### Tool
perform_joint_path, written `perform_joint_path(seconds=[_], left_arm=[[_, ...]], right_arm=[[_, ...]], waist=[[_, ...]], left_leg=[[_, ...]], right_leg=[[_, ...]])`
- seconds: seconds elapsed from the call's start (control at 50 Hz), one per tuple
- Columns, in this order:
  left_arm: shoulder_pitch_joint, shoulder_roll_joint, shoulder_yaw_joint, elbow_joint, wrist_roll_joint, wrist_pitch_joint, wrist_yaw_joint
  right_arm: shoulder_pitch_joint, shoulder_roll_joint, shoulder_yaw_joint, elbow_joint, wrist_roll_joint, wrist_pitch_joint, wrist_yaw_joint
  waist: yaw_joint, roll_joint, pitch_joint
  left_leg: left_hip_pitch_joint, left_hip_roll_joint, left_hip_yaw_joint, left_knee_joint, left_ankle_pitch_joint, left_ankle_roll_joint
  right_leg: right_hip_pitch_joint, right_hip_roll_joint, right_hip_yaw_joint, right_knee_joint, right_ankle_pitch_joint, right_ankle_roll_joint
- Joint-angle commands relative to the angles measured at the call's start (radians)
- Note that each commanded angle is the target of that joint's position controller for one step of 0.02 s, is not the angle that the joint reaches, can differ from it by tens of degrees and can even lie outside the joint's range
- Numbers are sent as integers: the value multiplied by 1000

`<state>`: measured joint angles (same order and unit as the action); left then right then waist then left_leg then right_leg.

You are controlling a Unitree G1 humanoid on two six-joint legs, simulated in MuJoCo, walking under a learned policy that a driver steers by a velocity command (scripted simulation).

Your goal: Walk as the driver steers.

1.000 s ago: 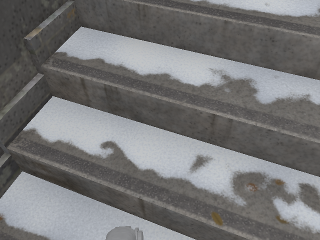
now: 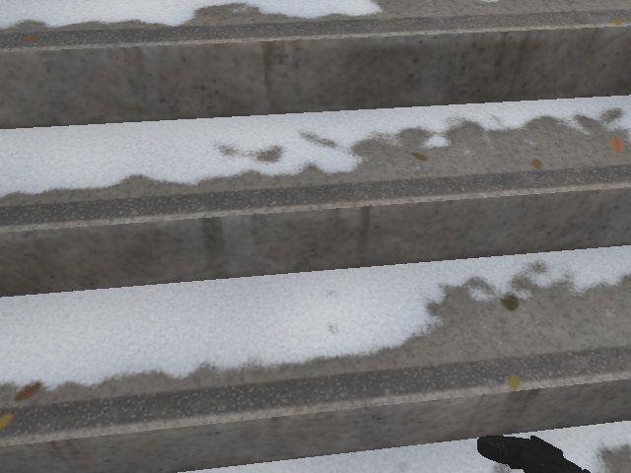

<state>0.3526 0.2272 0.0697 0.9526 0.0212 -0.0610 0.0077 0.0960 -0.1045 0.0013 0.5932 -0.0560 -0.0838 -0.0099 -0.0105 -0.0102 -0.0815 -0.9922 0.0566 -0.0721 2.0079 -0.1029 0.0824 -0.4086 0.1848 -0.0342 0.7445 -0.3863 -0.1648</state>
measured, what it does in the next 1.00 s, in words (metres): climbs, turning right: left foot 0.17 m higher, then right foot 0.16 m higher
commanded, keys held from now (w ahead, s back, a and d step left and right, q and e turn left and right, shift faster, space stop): w+e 0.50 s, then e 0.10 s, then q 0.40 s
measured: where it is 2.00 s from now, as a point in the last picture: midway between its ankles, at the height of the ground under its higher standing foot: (401, 366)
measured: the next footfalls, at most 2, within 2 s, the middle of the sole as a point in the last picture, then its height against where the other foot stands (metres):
left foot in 0.26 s outside the picture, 0.17 m higher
right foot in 0.80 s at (475, 347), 0.16 m higher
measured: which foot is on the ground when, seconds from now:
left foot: up 0.00-0.24, down 0.26-0.82, up 0.84-1.00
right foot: down 0.00-0.26, up 0.28-0.78, down 0.80-1.00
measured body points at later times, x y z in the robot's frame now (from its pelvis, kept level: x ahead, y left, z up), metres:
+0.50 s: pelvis +0.30 +0.04 +0.16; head +0.31 +0.04 +0.61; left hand +0.58 +0.20 +0.11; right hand +0.28 -0.22 +0.03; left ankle +0.32 +0.14 -0.54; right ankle +0.29 -0.09 -0.33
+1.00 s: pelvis +0.52 -0.13 +0.30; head +0.56 -0.14 +0.74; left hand +0.74 +0.03 +0.18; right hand +0.52 -0.40 +0.17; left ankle +0.48 +0.03 -0.24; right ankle +0.60 -0.24 -0.37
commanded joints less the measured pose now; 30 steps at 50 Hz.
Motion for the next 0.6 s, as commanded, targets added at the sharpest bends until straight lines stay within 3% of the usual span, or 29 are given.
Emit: perform_joint_path(seconds=[0.02,0.06,0.08,0.1,0.12,0.14,0.16,0.18,0.2,0.22,0.24,0.26,0.28,0.3,0.32,0.34,0.36,0.38,0.4,0.44,0.46,0.48,0.52,0.54,0.56,0.58,0.6], left_arm=[[71,23,-13,-31,6,-51,-11],[147,66,-6,-16,8,-69,-15],[156,71,-9,-10,11,-72,-15],[195,67,-8,5,-3,-65,-15],[225,59,-8,17,-1,-59,-5],[227,69,-2,-8,-19,-47,23],[235,70,4,-9,-19,-33,41],[168,76,6,-55,-25,-28,53],[63,72,10,-82,-30,-20,60],[49,142,32,-136,-23,-32,50],[11,208,58,-161,-32,-57,33],[-85,240,77,-189,-59,-87,8],[-141,123,58,-235,-31,-121,-18],[-33,8,39,-299,-22,-106,-34],[-54,29,43,-308,24,-92,-43],[-89,-16,32,-322,41,-70,-45],[-94,-68,6,-345,58,-58,-36],[-96,-88,-8,-352,50,-35,-28],[-124,-118,-26,-368,33,-6,-22],[-104,-146,-46,-384,12,28,-11],[-137,-131,-45,-400,5,42,-8],[-140,-84,-40,-407,5,45,-16],[-238,-22,-10,-430,23,50,-14],[-259,-36,-5,-423,24,50,1],[-297,-39,-1,-434,20,51,7],[-361,-48,3,-451,37,56,24],[-389,-49,4,-459,36,59,30]], right_arm=[[-16,15,27,-46,1,34,-12],[-128,55,46,-111,-3,29,-19],[-197,57,54,-148,1,21,-26],[-312,69,73,-200,-21,20,-26],[-376,66,76,-237,-20,20,-15],[-408,43,81,-269,-11,28,-1],[-438,47,80,-290,-7,38,6],[-390,38,74,-271,10,44,7],[-192,56,68,-186,8,52,5],[-48,-20,33,-150,35,47,-4],[89,-95,-9,-116,61,49,-13],[212,-182,-45,-78,54,44,-12],[290,-255,-78,-30,20,32,-18],[232,-323,-104,-3,18,44,-27],[113,-210,-91,-17,39,63,-35],[59,-98,-62,32,52,59,-39],[44,-23,-40,82,41,42,-35],[86,9,-32,147,24,27,-36],[121,40,-22,208,9,2,-37],[148,-4,-41,260,9,-36,-14],[147,-35,-47,270,14,-46,-2],[118,-60,-49,254,19,-51,-3],[108,-137,-62,246,22,-72,-8],[166,-167,-72,265,15,-85,-10],[206,-198,-83,267,17,-85,-15],[271,-209,-85,286,14,-91,-16],[317,-215,-88,297,9,-89,-17]], waist=[[15,18,135],[50,-51,101],[57,-48,119],[86,-38,137],[109,-71,138],[124,-44,116],[130,-55,104],[85,-44,46],[-15,-75,-112],[-77,-114,-234],[-156,-149,-300],[-246,-131,-331],[-242,45,-352],[-112,369,-405],[-57,223,-308],[-4,116,-99],[41,39,16],[65,-17,66],[88,-24,128],[134,5,167],[136,29,169],[150,0,160],[123,0,131],[93,52,118],[79,27,140],[44,21,158],[30,27,160]], left_leg=[[-274,-17,129,137,-98,-11],[-476,4,120,281,-189,0],[-535,18,116,238,-252,6],[-510,27,120,96,-287,11],[-492,26,131,1,-321,10],[-337,23,152,-218,-339,-7],[-200,13,194,-339,-329,-10],[29,0,217,-528,-319,3],[358,-61,236,-602,-281,41],[577,-105,223,-677,-309,51],[672,-96,174,-795,-324,53],[806,-86,110,-1045,-292,58],[979,75,-185,-1258,-328,104],[1028,351,-793,-1577,-218,235],[903,337,-824,-1609,-495,240],[728,291,-651,-1551,-738,210],[620,286,-522,-1559,-696,177],[548,265,-387,-1554,-581,131],[480,251,-271,-1568,-478,92],[515,237,-101,-1613,-269,32],[548,248,-56,-1656,-236,20],[522,228,23,-1685,-187,17],[584,229,129,-1747,65,38],[676,259,134,-1751,191,68],[747,270,161,-1776,189,64],[875,291,167,-1795,262,56],[992,293,190,-1802,281,43]], right_leg=[[16,-218,379,-333,317,-38],[185,-274,459,-373,290,-42],[227,-286,461,-392,250,-34],[203,-250,454,-433,197,-12],[221,-242,458,-474,205,-32],[197,-267,486,-614,348,-78],[196,-277,447,-672,563,-91],[178,-292,376,-686,824,-75],[130,-250,220,-564,1284,-42],[168,-276,257,-423,1688,-33],[249,-316,311,-251,1833,-27],[235,-260,290,10,1735,-2],[43,-124,284,352,959,34],[-253,7,282,778,163,99],[-350,-70,248,1029,208,90],[-449,-116,187,1096,315,77],[-524,-131,166,1215,319,57],[-559,-142,188,1260,308,45],[-605,-127,210,1297,257,44],[-699,-157,252,1284,235,48],[-748,-165,251,1277,197,52],[-682,-179,242,1119,248,62],[-633,-164,167,1046,280,82],[-693,-143,131,1171,222,84],[-756,-151,135,1166,170,86],[-864,-144,123,1224,84,76],[-937,-156,125,1193,12,73]])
